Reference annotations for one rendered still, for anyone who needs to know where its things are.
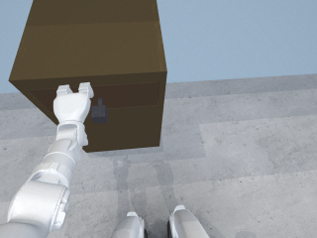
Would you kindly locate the robot left forearm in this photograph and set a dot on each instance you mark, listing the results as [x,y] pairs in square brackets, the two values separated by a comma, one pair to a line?
[60,161]

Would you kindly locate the robot left shin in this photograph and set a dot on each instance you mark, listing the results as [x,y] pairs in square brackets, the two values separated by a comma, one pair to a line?
[132,213]

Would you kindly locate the left robot hand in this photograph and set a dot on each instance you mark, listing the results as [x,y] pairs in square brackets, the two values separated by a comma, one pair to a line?
[73,106]

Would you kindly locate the handle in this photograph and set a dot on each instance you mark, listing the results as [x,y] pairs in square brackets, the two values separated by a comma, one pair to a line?
[99,113]

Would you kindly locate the left robot upper arm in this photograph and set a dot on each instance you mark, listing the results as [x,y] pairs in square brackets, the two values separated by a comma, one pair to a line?
[41,208]

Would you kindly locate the robot shin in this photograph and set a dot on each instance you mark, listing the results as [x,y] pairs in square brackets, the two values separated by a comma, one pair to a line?
[179,207]
[132,213]

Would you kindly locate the drawer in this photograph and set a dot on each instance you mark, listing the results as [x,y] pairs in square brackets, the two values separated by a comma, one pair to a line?
[113,95]

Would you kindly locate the cabinet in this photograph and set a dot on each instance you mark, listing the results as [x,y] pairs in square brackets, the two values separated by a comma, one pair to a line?
[104,42]

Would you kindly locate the robot right shin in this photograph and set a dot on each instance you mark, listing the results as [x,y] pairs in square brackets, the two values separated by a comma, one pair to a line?
[179,207]

